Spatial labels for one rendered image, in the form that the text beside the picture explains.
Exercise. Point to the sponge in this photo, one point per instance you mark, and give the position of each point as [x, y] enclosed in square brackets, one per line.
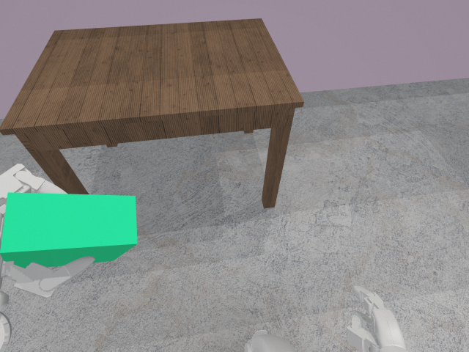
[56, 229]

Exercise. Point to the right robot shin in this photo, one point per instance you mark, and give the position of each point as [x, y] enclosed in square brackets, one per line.
[260, 332]

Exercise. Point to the table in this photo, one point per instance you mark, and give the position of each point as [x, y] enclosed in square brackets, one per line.
[122, 84]

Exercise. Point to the robot right thigh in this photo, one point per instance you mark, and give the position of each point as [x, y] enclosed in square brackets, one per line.
[268, 343]

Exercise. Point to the right robot hand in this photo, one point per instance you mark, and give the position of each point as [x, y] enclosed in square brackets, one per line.
[380, 331]

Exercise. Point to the left robot hand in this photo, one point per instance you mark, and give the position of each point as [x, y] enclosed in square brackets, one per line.
[35, 278]

